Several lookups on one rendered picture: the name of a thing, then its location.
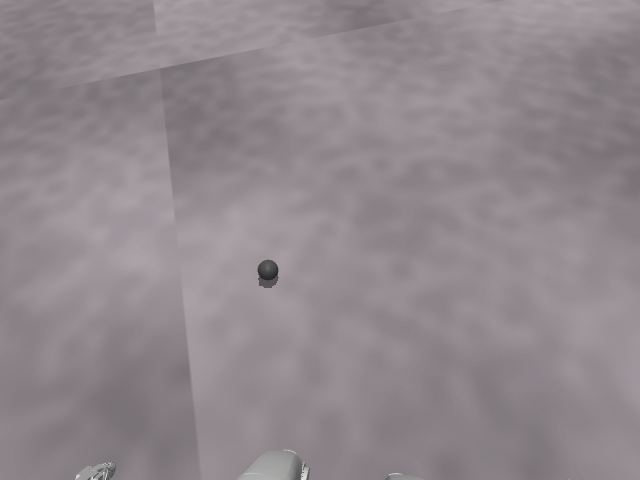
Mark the left robot hand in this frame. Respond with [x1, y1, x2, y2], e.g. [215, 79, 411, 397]
[75, 462, 116, 480]

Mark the ball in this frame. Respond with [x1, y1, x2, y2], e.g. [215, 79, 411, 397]
[258, 260, 278, 280]

